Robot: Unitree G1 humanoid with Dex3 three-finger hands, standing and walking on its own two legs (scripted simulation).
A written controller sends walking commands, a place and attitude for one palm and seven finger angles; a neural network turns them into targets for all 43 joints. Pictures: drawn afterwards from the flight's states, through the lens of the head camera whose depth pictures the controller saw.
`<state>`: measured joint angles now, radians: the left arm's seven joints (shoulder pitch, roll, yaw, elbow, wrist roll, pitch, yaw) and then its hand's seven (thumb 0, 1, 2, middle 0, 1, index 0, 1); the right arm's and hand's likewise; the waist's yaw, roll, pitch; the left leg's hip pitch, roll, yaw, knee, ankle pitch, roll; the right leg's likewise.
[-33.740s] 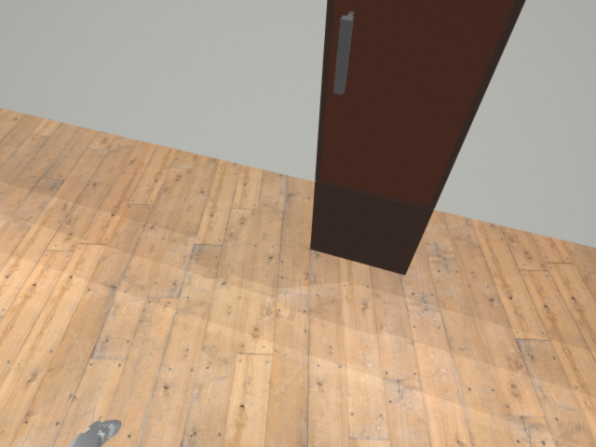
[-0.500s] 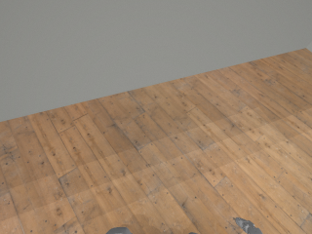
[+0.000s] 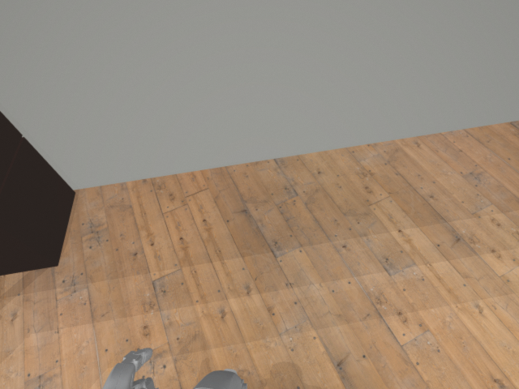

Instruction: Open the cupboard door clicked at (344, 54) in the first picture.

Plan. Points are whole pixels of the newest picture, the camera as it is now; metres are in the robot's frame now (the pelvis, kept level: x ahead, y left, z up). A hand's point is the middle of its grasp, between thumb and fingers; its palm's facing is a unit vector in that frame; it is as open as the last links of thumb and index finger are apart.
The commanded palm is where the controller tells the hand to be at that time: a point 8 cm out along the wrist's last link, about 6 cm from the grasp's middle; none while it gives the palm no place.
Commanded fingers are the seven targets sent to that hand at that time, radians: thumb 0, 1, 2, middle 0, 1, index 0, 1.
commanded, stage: turn to face it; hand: left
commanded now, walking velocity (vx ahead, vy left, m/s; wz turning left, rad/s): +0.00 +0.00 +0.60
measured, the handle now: out of the picture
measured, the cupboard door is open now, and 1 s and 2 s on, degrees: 45 45 45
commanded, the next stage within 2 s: take the last steps up to it in 1.38 s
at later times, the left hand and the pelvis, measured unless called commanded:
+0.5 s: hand out of the picture -0.02 +0.25 -0.18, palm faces +0.36 -0.90 -0.26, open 7.4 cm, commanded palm none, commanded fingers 0.00 0.90 0.90 -0.20 -0.30 -0.20 -0.30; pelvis +0.01 +0.03 -0.01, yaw +19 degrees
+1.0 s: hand out of the picture +0.03 +0.19 -0.14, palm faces +0.56 -0.78 -0.27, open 7.4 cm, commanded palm none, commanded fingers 0.00 0.90 0.90 -0.20 -0.30 -0.20 -0.30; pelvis +0.05 -0.02 +0.01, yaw +37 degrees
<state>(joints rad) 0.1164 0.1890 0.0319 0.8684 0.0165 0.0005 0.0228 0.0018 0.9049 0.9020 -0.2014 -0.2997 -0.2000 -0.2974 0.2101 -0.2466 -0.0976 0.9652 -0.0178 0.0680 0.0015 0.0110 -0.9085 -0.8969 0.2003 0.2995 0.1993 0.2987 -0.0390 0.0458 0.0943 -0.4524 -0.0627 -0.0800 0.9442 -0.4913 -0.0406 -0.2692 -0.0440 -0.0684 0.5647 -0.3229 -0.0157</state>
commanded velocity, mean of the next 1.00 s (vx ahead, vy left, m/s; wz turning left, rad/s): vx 0.00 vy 0.00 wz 0.59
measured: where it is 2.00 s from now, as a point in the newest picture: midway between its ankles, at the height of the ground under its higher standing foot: outside the picture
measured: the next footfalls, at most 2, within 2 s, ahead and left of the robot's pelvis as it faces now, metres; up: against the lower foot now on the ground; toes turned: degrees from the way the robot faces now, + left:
left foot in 0.38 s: +0.03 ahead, +0.13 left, +0.00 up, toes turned +21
right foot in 0.82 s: +0.13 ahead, -0.09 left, +0.00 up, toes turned +27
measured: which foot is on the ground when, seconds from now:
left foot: up 0.00-0.36, down 0.38-0.82, up 0.84-1.00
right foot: down 0.00-0.36, up 0.38-0.80, down 0.82-1.00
